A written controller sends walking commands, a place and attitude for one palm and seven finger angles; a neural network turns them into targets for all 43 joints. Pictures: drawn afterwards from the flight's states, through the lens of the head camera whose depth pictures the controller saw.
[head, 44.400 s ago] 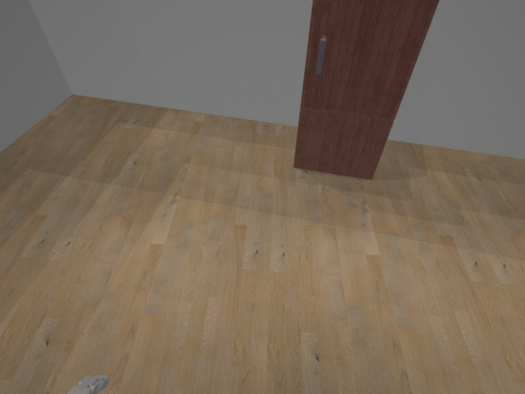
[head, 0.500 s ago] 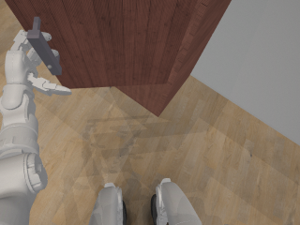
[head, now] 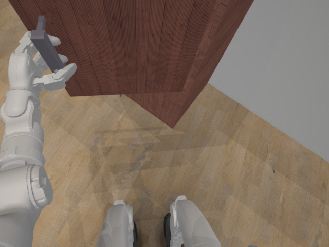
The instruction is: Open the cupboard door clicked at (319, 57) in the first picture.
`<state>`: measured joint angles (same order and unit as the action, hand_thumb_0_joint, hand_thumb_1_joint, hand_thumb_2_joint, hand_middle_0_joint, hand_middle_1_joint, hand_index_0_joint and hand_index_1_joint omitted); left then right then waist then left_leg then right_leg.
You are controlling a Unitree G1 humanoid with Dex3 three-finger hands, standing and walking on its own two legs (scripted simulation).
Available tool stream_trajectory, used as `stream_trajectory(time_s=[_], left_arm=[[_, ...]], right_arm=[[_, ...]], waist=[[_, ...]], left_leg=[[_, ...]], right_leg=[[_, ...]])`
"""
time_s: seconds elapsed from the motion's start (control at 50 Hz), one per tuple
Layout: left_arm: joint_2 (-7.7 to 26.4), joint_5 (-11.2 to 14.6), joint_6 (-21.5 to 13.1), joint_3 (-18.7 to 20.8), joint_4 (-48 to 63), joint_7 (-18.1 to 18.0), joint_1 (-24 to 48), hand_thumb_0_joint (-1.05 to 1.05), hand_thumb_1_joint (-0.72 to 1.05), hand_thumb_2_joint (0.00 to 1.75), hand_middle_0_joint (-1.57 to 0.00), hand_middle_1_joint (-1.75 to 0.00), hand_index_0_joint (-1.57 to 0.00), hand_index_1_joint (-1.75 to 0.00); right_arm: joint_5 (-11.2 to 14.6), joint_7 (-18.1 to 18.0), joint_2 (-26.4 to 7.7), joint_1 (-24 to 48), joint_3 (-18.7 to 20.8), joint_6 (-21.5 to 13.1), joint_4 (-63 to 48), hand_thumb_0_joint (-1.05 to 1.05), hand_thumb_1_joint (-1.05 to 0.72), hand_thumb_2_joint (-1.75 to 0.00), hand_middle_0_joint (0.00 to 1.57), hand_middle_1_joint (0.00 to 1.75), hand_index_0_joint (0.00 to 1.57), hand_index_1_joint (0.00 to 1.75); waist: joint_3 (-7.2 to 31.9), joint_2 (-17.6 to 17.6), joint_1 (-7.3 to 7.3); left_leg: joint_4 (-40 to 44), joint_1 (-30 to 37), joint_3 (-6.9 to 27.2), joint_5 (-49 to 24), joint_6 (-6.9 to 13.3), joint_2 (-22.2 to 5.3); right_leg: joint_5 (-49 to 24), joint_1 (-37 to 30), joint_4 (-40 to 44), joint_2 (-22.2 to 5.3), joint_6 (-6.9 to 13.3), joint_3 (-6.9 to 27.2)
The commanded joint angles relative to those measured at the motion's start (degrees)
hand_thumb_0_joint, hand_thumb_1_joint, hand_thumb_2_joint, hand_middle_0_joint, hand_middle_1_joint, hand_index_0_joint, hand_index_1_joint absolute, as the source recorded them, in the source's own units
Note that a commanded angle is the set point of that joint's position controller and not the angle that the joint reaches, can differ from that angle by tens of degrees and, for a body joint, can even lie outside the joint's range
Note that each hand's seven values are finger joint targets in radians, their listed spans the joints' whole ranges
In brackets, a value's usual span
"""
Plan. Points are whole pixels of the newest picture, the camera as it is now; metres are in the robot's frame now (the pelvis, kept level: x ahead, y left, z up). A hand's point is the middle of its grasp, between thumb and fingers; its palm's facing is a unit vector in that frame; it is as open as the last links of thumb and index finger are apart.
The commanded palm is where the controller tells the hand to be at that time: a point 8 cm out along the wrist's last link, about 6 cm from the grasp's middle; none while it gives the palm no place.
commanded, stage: close the thumb around the handle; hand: left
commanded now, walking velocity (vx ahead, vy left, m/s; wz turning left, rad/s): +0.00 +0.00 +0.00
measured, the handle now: (52, 50) +0.56 +0.23 +0.04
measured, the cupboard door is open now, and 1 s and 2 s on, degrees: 43 70 83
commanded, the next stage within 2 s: pull the door open along its arc in 0.24 s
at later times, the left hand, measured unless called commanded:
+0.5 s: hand (60, 72) +0.50 +0.21 +0.04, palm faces +0.03 -1.00 -0.03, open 6.1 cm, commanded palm +0.46 +0.24 +0.04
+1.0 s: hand (91, 134) +0.35 +0.13 +0.04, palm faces +0.29 -0.96 +0.07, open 6.3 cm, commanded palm +0.29 +0.20 +0.04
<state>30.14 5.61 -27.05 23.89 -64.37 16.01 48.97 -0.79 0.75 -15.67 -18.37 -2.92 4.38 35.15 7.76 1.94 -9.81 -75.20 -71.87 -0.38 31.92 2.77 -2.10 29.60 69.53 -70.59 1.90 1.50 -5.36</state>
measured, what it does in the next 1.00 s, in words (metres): stands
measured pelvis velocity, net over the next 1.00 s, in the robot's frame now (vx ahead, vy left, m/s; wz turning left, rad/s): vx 0.02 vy -0.01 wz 0.01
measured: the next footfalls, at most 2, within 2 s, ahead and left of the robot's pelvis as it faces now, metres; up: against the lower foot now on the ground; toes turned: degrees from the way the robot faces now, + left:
none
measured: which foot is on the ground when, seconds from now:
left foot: down 0.00-1.00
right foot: down 0.00-1.00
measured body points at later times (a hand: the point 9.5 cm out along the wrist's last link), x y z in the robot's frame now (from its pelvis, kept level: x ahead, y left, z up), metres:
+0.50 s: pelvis +0.00 +0.00 +0.00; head +0.17 +0.02 +0.42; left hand +0.50 +0.26 +0.04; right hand +0.03 -0.27 -0.11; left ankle +0.02 +0.09 -0.61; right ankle +0.03 -0.11 -0.61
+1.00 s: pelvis +0.02 -0.01 +0.02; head +0.13 +0.00 +0.46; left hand +0.33 +0.18 +0.04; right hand +0.19 -0.23 -0.08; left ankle +0.02 +0.09 -0.61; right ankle +0.03 -0.11 -0.61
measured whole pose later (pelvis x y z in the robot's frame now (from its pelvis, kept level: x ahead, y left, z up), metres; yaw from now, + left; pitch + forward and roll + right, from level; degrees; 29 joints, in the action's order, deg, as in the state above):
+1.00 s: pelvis +0.02 -0.01 +0.02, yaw +1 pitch +23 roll -1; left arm 0.5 4.5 -28.0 2.9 -19.7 -13.1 3.0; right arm -1.9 4.1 -12.1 -11.0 -0.1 3.4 29.0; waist 10.5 0.3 -1.7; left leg -68.3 -58.6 -3.2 32.3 2.3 -0.8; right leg 31.2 58.6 -67.2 1.0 1.6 -2.3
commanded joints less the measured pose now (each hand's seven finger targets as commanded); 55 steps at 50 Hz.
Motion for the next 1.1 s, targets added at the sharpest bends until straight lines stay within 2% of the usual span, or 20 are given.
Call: stream_trajectory(time_s=[0.0,0.06,0.16,0.2,0.26,0.28,0.32,0.34,0.52,0.66,0.72,0.74,0.76,0.78,0.84,0.88,0.9,0.92,1.02,1.08], left_arm=[[15.86,0.97,-4.13,3.14,12.36,-0.20,23.41,0.00,0.84,0.88,-0.40,-1.34,-0.40,-1.34],[13.46,0.89,-3.95,1.10,12.50,0.15,23.62,0.00,0.90,0.90,-0.40,-1.35,-0.40,-1.35],[15.71,1.35,-3.33,3.55,11.57,0.39,20.62,0.00,0.90,0.90,-0.40,-1.35,-0.40,-1.35],[14.12,1.44,-3.29,2.29,12.05,0.37,21.54,0.00,0.90,0.90,-0.40,-1.35,-0.40,-1.35],[16.47,1.04,-3.16,4.05,11.68,-0.32,21.33,0.00,0.90,0.90,-0.40,-1.35,-0.40,-1.35],[16.43,0.93,-3.57,3.83,12.58,-0.45,22.11,0.00,0.90,0.90,-0.40,-1.35,-0.40,-1.35],[15.38,0.72,-3.73,3.29,12.96,-0.44,21.28,0.00,0.90,0.90,-0.40,-1.35,-0.40,-1.35],[11.98,0.77,-3.68,0.59,12.64,-0.37,21.55,0.00,0.90,0.90,-0.40,-1.35,-0.40,-1.35],[9.08,2.75,-2.81,0.32,18.27,0.24,6.03,0.00,0.90,0.90,-0.40,-1.35,-0.40,-1.35],[-0.81,5.93,-2.00,-4.48,30.96,-0.53,-14.01,0.00,0.90,0.90,-0.40,-1.35,-0.40,-1.35],[-4.62,6.86,-2.72,-6.95,39.24,-1.58,-25.24,0.00,0.90,0.90,-0.40,-1.35,-0.40,-1.35],[-6.96,10.63,-2.56,0.11,42.76,-10.08,-28.22,0.00,0.90,0.90,-0.40,-1.35,-0.40,-1.35],[-12.70,9.18,-2.05,-5.62,42.98,-14.44,-32.19,0.00,0.90,0.90,-0.40,-1.35,-0.40,-1.35],[-14.19,8.58,-1.91,-6.84,44.60,-17.24,-34.20,0.00,0.90,0.90,-0.40,-1.35,-0.40,-1.35],[-14.78,5.58,-3.00,-6.12,49.61,-24.97,-40.84,0.00,0.90,0.90,-0.40,-1.35,-0.40,-1.35],[-15.74,2.96,-4.15,-6.87,53.30,-29.70,-44.54,0.00,0.90,0.90,-0.40,-1.35,-0.40,-1.35],[-18.30,1.58,-4.53,-8.88,54.15,-31.79,-46.52,0.00,0.90,0.90,-0.40,-1.35,-0.40,-1.35],[-19.98,0.59,-4.64,-10.17,53.74,-33.92,-47.44,0.00,0.90,0.90,-0.40,-1.35,-0.40,-1.35],[-25.43,-6.21,-5.45,-16.41,56.30,-43.54,-49.93,0.00,0.90,0.90,-0.40,-1.35,-0.40,-1.35],[-27.39,-9.14,-4.98,-20.47,57.56,-45.74,-51.34,0.00,0.90,0.90,-0.40,-1.35,-0.40,-1.35]], right_arm=[[-0.32,-1.04,-10.80,-10.65,3.99,-1.06,-1.98,0.00,-0.90,-0.90,0.20,0.30,0.20,0.30],[-0.33,-0.90,-10.30,-10.34,3.90,-1.21,-1.86,0.00,-0.90,-0.90,0.20,0.30,0.20,0.30],[-0.13,-0.95,-10.52,-10.53,3.93,-1.04,-2.30,0.00,-0.90,-0.90,0.20,0.30,0.20,0.30],[-0.10,-0.93,-10.30,-10.58,3.89,-1.05,-2.10,0.00,-0.90,-0.90,0.20,0.30,0.20,0.30],[-0.21,-1.05,-10.51,-10.65,3.81,-0.96,-2.18,0.00,-0.90,-0.90,0.20,0.30,0.20,0.30],[-0.32,-1.08,-10.36,-10.82,3.73,-1.11,-2.36,0.00,-0.90,-0.90,0.20,0.30,0.20,0.30],[-0.28,-0.90,-10.24,-10.67,3.90,-1.10,-2.32,0.00,-0.90,-0.90,0.20,0.30,0.20,0.30],[-0.25,-0.74,-9.85,-10.48,3.89,-1.15,-2.27,0.00,-0.90,-0.90,0.20,0.30,0.20,0.30],[0.66,-0.01,-9.54,-9.05,4.58,-0.77,-4.60,0.00,-0.90,-0.90,0.20,0.30,0.20,0.30],[1.80,0.93,-8.28,-5.69,5.62,-1.24,-7.88,0.00,-0.90,-0.90,0.20,0.30,0.20,0.30],[1.95,1.55,-7.67,-4.07,6.07,-2.04,-9.32,0.00,-0.90,-0.90,0.20,0.30,0.20,0.30],[1.29,1.51,-6.34,-2.49,6.10,-2.40,-10.11,0.00,-0.90,-0.90,0.20,0.30,0.20,0.30],[1.06,2.10,-5.96,-1.46,5.82,-2.70,-10.21,0.00,-0.90,-0.90,0.20,0.30,0.20,0.30],[1.08,2.38,-5.81,-0.68,5.81,-2.96,-10.45,0.00,-0.90,-0.90,0.20,0.30,0.20,0.30],[0.05,2.76,-5.23,0.72,6.11,-2.93,-11.00,0.00,-0.90,-0.90,0.20,0.30,0.20,0.30],[-0.78,2.84,-4.40,2.06,5.88,-2.98,-11.84,0.00,-0.90,-0.90,0.20,0.30,0.20,0.30],[-1.14,3.00,-3.56,3.02,5.81,-2.97,-11.84,0.00,-0.90,-0.90,0.20,0.30,0.20,0.30],[-1.37,3.06,-3.22,3.66,5.70,-2.88,-11.78,0.00,-0.90,-0.90,0.20,0.30,0.20,0.30],[-2.75,2.81,-1.42,6.39,5.33,-2.92,-11.63,0.00,-0.90,-0.90,0.20,0.30,0.20,0.30],[-3.21,2.36,-0.77,6.84,5.30,-3.32,-11.31,0.00,-0.90,-0.90,0.20,0.30,0.20,0.30]], waist=[[31.61,8.10,-0.64],[31.73,9.49,-1.04],[32.00,7.84,0.04],[31.44,8.95,-0.52],[30.37,6.71,-0.27],[31.19,8.25,-0.24],[32.27,9.25,0.02],[31.13,8.81,-0.73],[32.58,5.68,2.79],[29.60,2.80,5.63],[29.77,3.23,7.52],[27.11,2.81,11.66],[24.62,2.82,10.00],[21.84,1.26,9.74],[23.21,-2.74,10.97],[22.93,-1.99,12.34],[22.95,-0.59,12.63],[21.59,-2.67,12.25],[21.14,-3.49,12.31],[21.51,-4.62,11.37]], left_leg=[[8.02,25.75,5.74,-23.91,-1.12,0.34],[7.70,26.27,5.42,-24.40,-1.13,0.35],[7.86,24.83,5.26,-24.71,-1.07,0.45],[7.83,26.21,5.45,-26.09,-1.20,0.28],[7.70,23.84,5.10,-24.19,-0.94,0.31],[7.55,24.45,5.22,-25.39,-0.96,0.37],[7.49,25.90,5.21,-26.27,-1.25,0.28],[7.70,26.35,5.40,-25.80,-1.30,0.26],[9.90,26.38,3.90,-27.06,-1.27,0.69],[12.95,27.23,2.32,-28.42,-1.42,1.14],[13.64,29.84,2.16,-33.10,-1.87,0.89],[15.05,27.68,1.53,-32.66,-2.51,0.91],[15.42,28.07,1.54,-31.24,-2.88,0.80],[15.48,27.52,2.00,-31.17,-2.99,0.60],[15.12,24.81,1.05,-28.31,-2.93,1.36],[15.08,24.04,1.12,-28.31,-3.10,1.81],[14.92,24.44,0.77,-28.03,-3.19,1.94],[14.77,23.74,0.89,-26.95,-3.16,1.99],[14.21,23.17,1.26,-22.90,-3.02,2.63],[13.85,23.11,1.26,-21.24,-2.73,3.04]], right_leg=[[-16.62,-12.96,7.48,1.24,-0.01,3.41],[-17.10,-12.41,7.51,1.22,-0.06,3.46],[-18.01,-14.40,7.44,1.28,-0.04,3.57],[-18.44,-12.77,7.25,1.25,-0.06,3.25],[-17.85,-14.16,7.50,1.23,-0.20,3.64],[-18.70,-14.04,6.94,1.29,-0.04,3.64],[-18.90,-13.36,6.89,1.21,-0.10,3.49],[-18.23,-12.38,7.15,1.22,-0.10,3.24],[-21.90,-19.14,8.34,1.08,-0.06,3.52],[-24.66,-24.05,10.29,0.87,-0.12,3.27],[-26.96,-25.22,9.85,0.67,-0.04,2.91],[-25.54,-25.21,10.00,0.35,-0.19,2.08],[-23.80,-23.95,10.19,0.46,-0.25,1.67],[-23.23,-23.00,10.19,0.42,-0.06,1.24],[-25.60,-27.65,9.26,0.10,0.13,2.11],[-26.80,-29.14,8.26,-0.16,0.63,2.42],[-26.92,-28.96,8.07,-0.38,0.65,2.72],[-26.48,-28.62,8.19,-0.48,0.61,2.61],[-23.74,-27.99,8.51,-0.86,0.57,3.38],[-23.95,-29.12,9.78,-0.87,0.52,4.05]])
